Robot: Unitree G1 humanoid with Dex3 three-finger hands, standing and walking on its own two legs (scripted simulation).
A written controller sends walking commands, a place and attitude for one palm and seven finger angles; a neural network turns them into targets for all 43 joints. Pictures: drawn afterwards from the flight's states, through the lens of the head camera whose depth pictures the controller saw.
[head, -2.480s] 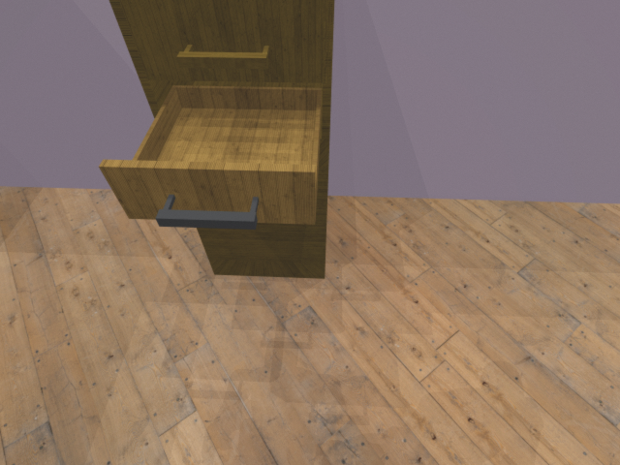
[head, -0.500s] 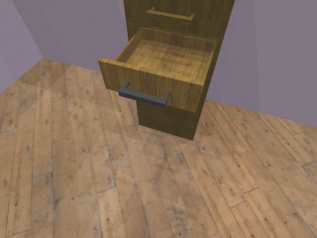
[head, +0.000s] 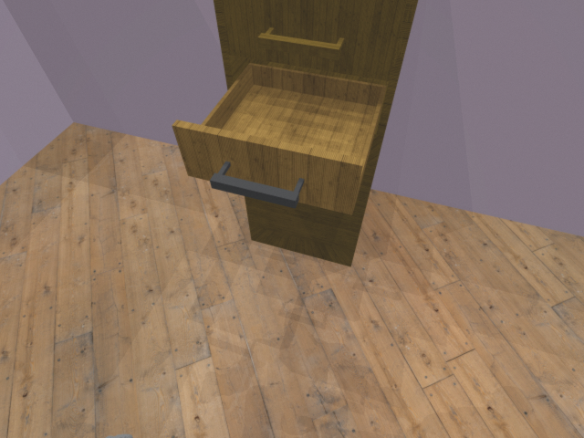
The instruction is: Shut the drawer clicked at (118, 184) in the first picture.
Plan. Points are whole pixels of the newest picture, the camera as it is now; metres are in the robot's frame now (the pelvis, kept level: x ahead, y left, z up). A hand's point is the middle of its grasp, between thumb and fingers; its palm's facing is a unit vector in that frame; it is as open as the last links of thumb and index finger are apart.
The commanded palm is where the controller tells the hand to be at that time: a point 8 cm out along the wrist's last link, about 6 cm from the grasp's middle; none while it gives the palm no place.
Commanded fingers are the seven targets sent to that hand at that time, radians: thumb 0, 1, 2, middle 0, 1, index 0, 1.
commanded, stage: turn to face it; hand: left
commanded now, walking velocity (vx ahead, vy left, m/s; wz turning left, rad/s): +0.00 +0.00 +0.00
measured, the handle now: (258, 182) +0.57 +0.10 -0.04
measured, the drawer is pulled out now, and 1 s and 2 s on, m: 0.29 0.29 0.29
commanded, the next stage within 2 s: take the last steps up to it in 0.72 s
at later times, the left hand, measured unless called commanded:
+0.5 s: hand out of the picture +0.07 +0.20 -0.18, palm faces -0.10 -0.96 -0.25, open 7.4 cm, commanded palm none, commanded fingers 0.00 0.90 0.90 -0.20 -0.30 -0.20 -0.30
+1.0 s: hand out of the picture +0.07 +0.18 -0.18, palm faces -0.17 -0.96 -0.23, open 7.4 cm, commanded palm none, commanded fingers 0.00 0.90 0.90 -0.20 -0.30 -0.20 -0.30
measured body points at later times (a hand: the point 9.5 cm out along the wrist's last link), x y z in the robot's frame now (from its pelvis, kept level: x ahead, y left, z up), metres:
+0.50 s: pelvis -0.02 +0.00 -0.01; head +0.03 -0.01 +0.43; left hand +0.07 +0.25 -0.16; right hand +0.00 -0.25 -0.17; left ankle +0.00 +0.15 -0.75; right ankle -0.04 -0.11 -0.75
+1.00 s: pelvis -0.04 -0.01 -0.02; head +0.00 -0.01 +0.43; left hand +0.08 +0.23 -0.16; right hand -0.05 -0.25 -0.17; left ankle -0.01 +0.13 -0.75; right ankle -0.09 -0.12 -0.75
